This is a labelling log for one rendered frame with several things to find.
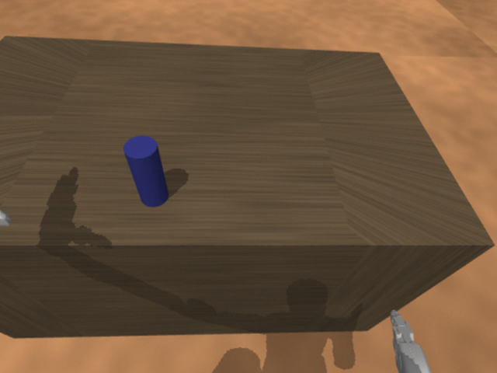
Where can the right robot hand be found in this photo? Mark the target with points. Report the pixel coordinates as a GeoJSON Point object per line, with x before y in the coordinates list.
{"type": "Point", "coordinates": [409, 357]}

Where can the can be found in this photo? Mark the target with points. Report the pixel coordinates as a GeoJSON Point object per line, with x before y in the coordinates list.
{"type": "Point", "coordinates": [145, 164]}

